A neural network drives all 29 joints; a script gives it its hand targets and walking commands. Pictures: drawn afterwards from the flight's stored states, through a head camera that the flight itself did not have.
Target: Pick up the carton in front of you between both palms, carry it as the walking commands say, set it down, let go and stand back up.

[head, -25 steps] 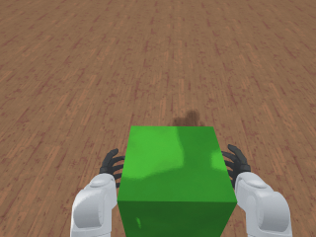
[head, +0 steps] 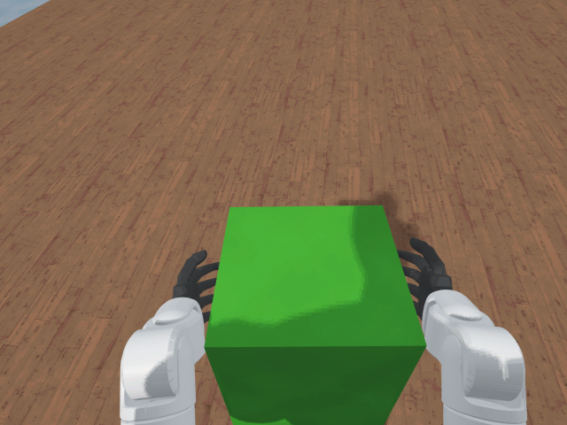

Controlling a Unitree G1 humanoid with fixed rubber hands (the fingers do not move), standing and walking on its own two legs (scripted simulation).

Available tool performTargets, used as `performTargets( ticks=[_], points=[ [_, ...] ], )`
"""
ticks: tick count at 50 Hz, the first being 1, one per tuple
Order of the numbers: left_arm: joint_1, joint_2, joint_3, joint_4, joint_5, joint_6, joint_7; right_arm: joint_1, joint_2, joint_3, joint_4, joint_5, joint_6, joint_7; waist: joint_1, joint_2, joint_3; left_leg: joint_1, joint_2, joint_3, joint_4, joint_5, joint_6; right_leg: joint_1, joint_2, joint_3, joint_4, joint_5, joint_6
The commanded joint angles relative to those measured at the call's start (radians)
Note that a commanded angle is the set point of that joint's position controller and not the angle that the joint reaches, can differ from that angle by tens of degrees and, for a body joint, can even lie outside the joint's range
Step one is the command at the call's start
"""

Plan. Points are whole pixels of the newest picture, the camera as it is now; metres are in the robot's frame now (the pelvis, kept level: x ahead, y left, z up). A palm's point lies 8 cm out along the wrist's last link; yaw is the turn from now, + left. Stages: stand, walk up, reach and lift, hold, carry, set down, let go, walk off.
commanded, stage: carry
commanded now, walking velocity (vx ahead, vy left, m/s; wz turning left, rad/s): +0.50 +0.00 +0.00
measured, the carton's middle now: (307, 320) +0.28 +0.01 +0.01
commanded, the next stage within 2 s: none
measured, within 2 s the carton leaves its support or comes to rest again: neither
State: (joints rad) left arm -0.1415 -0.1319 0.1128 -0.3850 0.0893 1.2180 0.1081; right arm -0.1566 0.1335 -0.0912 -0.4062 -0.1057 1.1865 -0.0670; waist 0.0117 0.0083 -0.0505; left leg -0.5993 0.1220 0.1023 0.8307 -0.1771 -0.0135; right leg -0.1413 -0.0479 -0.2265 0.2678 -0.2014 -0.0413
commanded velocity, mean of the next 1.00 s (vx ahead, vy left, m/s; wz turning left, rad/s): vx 0.50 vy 0.00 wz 0.00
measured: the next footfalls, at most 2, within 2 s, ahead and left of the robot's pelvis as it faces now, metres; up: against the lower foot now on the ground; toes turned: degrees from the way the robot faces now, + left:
left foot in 0.18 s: +0.31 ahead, +0.14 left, +0.00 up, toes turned +11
right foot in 0.68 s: +0.64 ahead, -0.09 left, +0.00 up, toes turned -13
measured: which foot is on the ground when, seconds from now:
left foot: up 0.00-0.16, down 0.18-0.68, up 0.70-1.00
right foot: down 0.00-0.20, up 0.22-0.66, down 0.68-1.00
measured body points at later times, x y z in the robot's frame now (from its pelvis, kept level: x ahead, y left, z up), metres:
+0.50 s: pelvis +0.33 +0.05 +0.00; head +0.35 +0.07 +0.45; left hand +0.61 +0.19 +0.06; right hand +0.59 -0.11 +0.08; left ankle +0.27 +0.13 -0.75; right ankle +0.41 -0.11 -0.69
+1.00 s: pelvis +0.66 -0.01 +0.00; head +0.68 -0.02 +0.45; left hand +0.93 +0.15 +0.07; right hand +0.94 -0.16 +0.07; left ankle +0.74 +0.15 -0.70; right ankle +0.60 -0.08 -0.75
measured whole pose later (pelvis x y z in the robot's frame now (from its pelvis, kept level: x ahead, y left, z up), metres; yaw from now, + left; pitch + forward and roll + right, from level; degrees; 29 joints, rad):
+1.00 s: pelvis +0.66 -0.01 +0.00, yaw +0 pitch +4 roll +1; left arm -0.13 -0.13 0.11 -0.39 0.09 1.20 0.11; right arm -0.14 0.13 -0.09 -0.41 -0.10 1.17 -0.07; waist 0.01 0.01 -0.04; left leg -0.60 0.12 0.11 0.78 -0.16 -0.01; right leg -0.11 -0.03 -0.23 0.24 -0.21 -0.05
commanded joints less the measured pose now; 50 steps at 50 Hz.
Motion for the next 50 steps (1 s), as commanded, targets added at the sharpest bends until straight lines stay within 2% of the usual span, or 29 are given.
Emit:
performTargets(
  ticks=[1, 6, 8, 9, 10, 11, 12, 13, 14, 15, 16, 17, 19, 23, 27, 30, 32, 33, 34, 35, 36, 37, 38, 39, 40, 41, 44, 46, 50],
  points=[
    [-0.458, -0.839, -0.706, -0.098, -0.405, -0.006, -0.289, -0.335, 0.909, 0.710, 0.010, 0.350, 0.020, 0.204, 0.004, -0.146, -0.211, -0.017, -0.016, 0.049, -0.182, 0.079, -0.005, 0.225, -0.212, 0.116, -0.097, 0.276, -0.077],
    [-0.435, -0.827, -0.697, -0.041, -0.371, 0.001, -0.285, -0.340, 0.887, 0.704, 0.051, 0.362, 0.036, 0.227, 0.008, -0.174, -0.132, 0.074, -0.042, 0.111, -0.342, 0.143, 0.025, 0.239, -0.209, 0.068, -0.052, 0.359, -0.043],
    [-0.456, -0.830, -0.707, -0.038, -0.372, -0.002, -0.284, -0.338, 0.889, 0.694, 0.072, 0.365, 0.034, 0.235, -0.011, -0.151, -0.168, 0.267, -0.087, 0.175, -0.394, 0.102, 0.034, 0.192, -0.183, 0.009, 0.113, 0.464, -0.011],
    [-0.466, -0.829, -0.714, -0.042, -0.372, -0.004, -0.284, -0.327, 0.886, 0.684, 0.087, 0.365, 0.030, 0.239, -0.027, -0.099, -0.229, 0.465, -0.117, 0.196, -0.392, 0.037, 0.037, 0.102, -0.141, -0.021, 0.288, 0.473, 0.010],
    [-0.478, -0.820, -0.719, -0.043, -0.376, -0.003, -0.283, -0.313, 0.881, 0.675, 0.104, 0.357, 0.027, 0.242, -0.049, 0.041, -0.282, 0.648, 0.045, -0.043, -0.469, -0.087, 0.064, -0.074, -0.095, -0.022, 0.517, 0.273, 0.050],
    [-0.513, -0.842, -0.739, -0.076, -0.390, 0.000, -0.281, -0.322, 0.887, 0.668, 0.124, 0.349, 0.013, 0.246, -0.049, 0.314, -0.363, 0.881, 0.295, -0.496, -0.569, -0.168, 0.212, -0.382, 0.024, 0.024, 0.825, -0.068, 0.093],
    [-0.533, -0.850, -0.746, -0.075, -0.395, -0.009, -0.283, -0.311, 0.921, 0.678, 0.117, 0.369, 0.006, 0.248, -0.039, 0.297, -0.338, 0.878, 0.323, -0.574, -0.628, 0.033, 0.235, -0.515, 0.032, 0.147, 0.970, -0.278, 0.069],
    [-0.544, -0.883, -0.751, -0.071, -0.403, -0.021, -0.285, -0.338, 0.948, 0.684, 0.085, 0.382, -0.003, 0.248, -0.037, 0.223, -0.346, 0.851, 0.294, -0.447, -0.587, 0.172, 0.215, -0.535, -0.022, 0.201, 1.031, -0.262, 0.042],
    [-0.553, -0.908, -0.754, -0.081, -0.408, -0.035, -0.285, -0.354, 0.977, 0.692, 0.069, 0.388, -0.012, 0.248, -0.037, 0.117, -0.350, 0.808, 0.268, -0.351, -0.557, 0.255, 0.190, -0.538, -0.059, 0.216, 1.019, -0.206, 0.028],
    [-0.549, -0.925, -0.763, -0.086, -0.409, -0.046, -0.283, -0.364, 0.997, 0.698, 0.051, 0.394, -0.021, 0.248, -0.032, 0.060, -0.340, 0.750, 0.247, -0.266, -0.564, 0.278, 0.157, -0.513, -0.090, 0.226, 0.949, -0.147, 0.024],
    [-0.538, -0.932, -0.770, -0.093, -0.403, -0.056, -0.278, -0.364, 1.004, 0.706, 0.038, 0.398, -0.029, 0.249, -0.027, 0.071, -0.342, 0.713, 0.227, -0.208, -0.586, 0.241, 0.128, -0.482, -0.099, 0.219, 0.889, -0.101, 0.025],
    [-0.524, -0.949, -0.774, -0.089, -0.401, -0.063, -0.274, -0.358, 1.003, 0.708, 0.031, 0.400, -0.034, 0.249, -0.026, 0.093, -0.345, 0.696, 0.214, -0.169, -0.603, 0.222, 0.119, -0.462, -0.090, 0.195, 0.849, -0.072, 0.029],
    [-0.473, -0.948, -0.775, -0.089, -0.388, -0.076, -0.265, -0.324, 0.987, 0.712, 0.017, 0.401, -0.037, 0.254, -0.027, 0.116, -0.325, 0.694, 0.193, -0.112, -0.635, 0.202, 0.126, -0.477, -0.081, 0.163, 0.761, -0.030, 0.044],
    [-0.449, -0.911, -0.777, -0.124, -0.374, -0.074, -0.249, -0.300, 0.928, 0.710, -0.016, 0.404, -0.031, 0.259, -0.027, 0.132, -0.248, 0.722, 0.158, -0.029, -0.665, 0.245, 0.139, -0.529, -0.069, 0.106, 0.535, 0.059, 0.064],
    [-0.448, -0.844, -0.767, -0.147, -0.379, -0.037, -0.245, -0.292, 0.854, 0.690, -0.031, 0.387, -0.003, 0.247, -0.030, 0.136, -0.162, 0.717, 0.137, 0.036, -0.666, 0.301, 0.130, -0.486, -0.044, 0.047, 0.334, 0.149, 0.052],
    [-0.457, -0.799, -0.748, -0.138, -0.386, -0.003, -0.253, -0.294, 0.817, 0.671, -0.010, 0.366, 0.024, 0.237, -0.031, 0.150, -0.108, 0.722, 0.136, 0.062, -0.642, 0.371, 0.106, -0.426, -0.026, 0.018, 0.243, 0.189, 0.026],
    [-0.468, -0.783, -0.732, -0.123, -0.391, 0.014, -0.259, -0.319, 0.804, 0.665, -0.002, 0.361, 0.038, 0.234, -0.022, 0.161, -0.128, 0.715, 0.129, 0.096, -0.538, 0.505, 0.082, -0.297, 0.003, -0.011, 0.214, 0.162, 0.009],
    [-0.465, -0.782, -0.723, -0.109, -0.391, 0.019, -0.262, -0.334, 0.801, 0.663, 0.000, 0.362, 0.045, 0.232, -0.005, 0.140, -0.165, 0.674, 0.099, 0.143, -0.410, 0.545, 0.061, -0.153, 0.044, -0.056, 0.177, 0.132, 0.008],
    [-0.463, -0.778, -0.711, -0.091, -0.392, 0.023, -0.265, -0.344, 0.794, 0.664, 0.002, 0.362, 0.052, 0.231, 0.010, 0.086, -0.225, 0.565, 0.059, 0.163, -0.225, 0.503, 0.039, 0.051, 0.051, -0.051, 0.180, 0.056, 0.008],
    [-0.466, -0.766, -0.698, -0.080, -0.388, 0.026, -0.267, -0.363, 0.792, 0.667, -0.001, 0.365, 0.058, 0.230, 0.023, -0.076, -0.288, 0.361, 0.015, 0.150, 0.039, 0.262, 0.002, 0.236, -0.156, 0.253, 0.103, -0.087, -0.024],
    [-0.475, -0.775, -0.690, -0.051, -0.382, 0.018, -0.272, -0.385, 0.802, 0.685, -0.023, 0.367, 0.064, 0.228, 0.020, -0.353, -0.362, 0.045, -0.125, 0.076, 0.322, -0.210, -0.032, 0.454, -0.391, 0.692, -0.011, -0.118, -0.165],
    [-0.460, -0.811, -0.696, -0.042, -0.394, 0.015, -0.275, -0.393, 0.819, 0.687, 0.002, 0.364, 0.061, 0.230, 0.012, -0.295, -0.351, -0.027, -0.099, -0.061, 0.455, -0.299, -0.003, 0.414, -0.392, 0.712, -0.056, 0.069, -0.180],
    [-0.483, -0.848, -0.704, -0.054, -0.398, 0.006, -0.277, -0.406, 0.860, 0.693, 0.010, 0.371, 0.051, 0.232, 0.010, -0.224, -0.351, -0.046, -0.050, -0.092, 0.500, -0.272, 0.023, 0.379, -0.362, 0.584, -0.015, 0.215, -0.165],
    [-0.506, -0.885, -0.712, -0.063, -0.403, -0.004, -0.279, -0.417, 0.899, 0.701, 0.016, 0.378, 0.040, 0.234, 0.007, -0.110, -0.348, -0.049, -0.013, -0.100, 0.464, -0.215, 0.038, 0.333, -0.340, 0.484, 0.008, 0.299, -0.140],
    [-0.530, -0.911, -0.720, -0.079, -0.409, -0.015, -0.280, -0.416, 0.930, 0.707, 0.017, 0.383, 0.028, 0.236, 0.002, -0.055, -0.328, -0.021, 0.015, -0.106, 0.391, -0.159, 0.039, 0.267, -0.315, 0.406, -0.003, 0.325, -0.110],
    [-0.541, -0.928, -0.726, -0.089, -0.413, -0.024, -0.281, -0.413, 0.954, 0.712, 0.018, 0.385, 0.017, 0.235, 0.000, -0.067, -0.333, 0.015, 0.024, -0.099, 0.322, -0.118, 0.036, 0.229, -0.295, 0.347, -0.029, 0.273, -0.083],
    [-0.520, -0.933, -0.733, -0.110, -0.423, -0.038, -0.288, -0.366, 0.980, 0.719, 0.019, 0.368, -0.008, 0.225, 0.001, -0.114, -0.319, 0.009, 0.007, -0.047, 0.178, -0.063, 0.019, 0.218, -0.268, 0.253, -0.080, 0.205, -0.086],
    [-0.502, -0.915, -0.734, -0.123, -0.426, -0.041, -0.293, -0.348, 0.973, 0.722, 0.009, 0.356, -0.015, 0.216, 0.001, -0.125, -0.286, -0.028, 0.004, -0.014, 0.064, -0.024, 0.002, 0.233, -0.253, 0.209, -0.101, 0.221, -0.098],
    [-0.473, -0.856, -0.723, -0.137, -0.417, -0.028, -0.290, -0.340, 0.926, 0.722, -0.024, 0.358, -0.003, 0.206, 0.004, -0.133, -0.212, -0.034, -0.016, 0.044, -0.166, 0.075, -0.005, 0.253, -0.211, 0.129, -0.097, 0.318, -0.087]
  ],
)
